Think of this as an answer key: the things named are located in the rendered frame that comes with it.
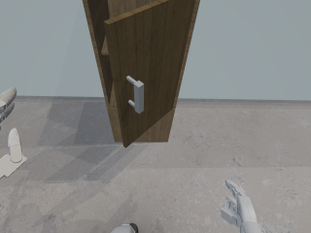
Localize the right robot hand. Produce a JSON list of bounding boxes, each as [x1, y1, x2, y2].
[[221, 180, 259, 228]]

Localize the left robot foot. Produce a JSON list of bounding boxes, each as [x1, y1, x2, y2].
[[129, 223, 139, 233]]

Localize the left robot hand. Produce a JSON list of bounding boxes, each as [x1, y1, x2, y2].
[[0, 87, 27, 180]]

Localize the right robot forearm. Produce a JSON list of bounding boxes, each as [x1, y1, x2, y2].
[[240, 220, 265, 233]]

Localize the cupboard door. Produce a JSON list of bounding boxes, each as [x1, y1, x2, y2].
[[103, 0, 195, 148]]

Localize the handle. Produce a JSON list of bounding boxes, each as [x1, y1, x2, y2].
[[126, 76, 145, 114]]

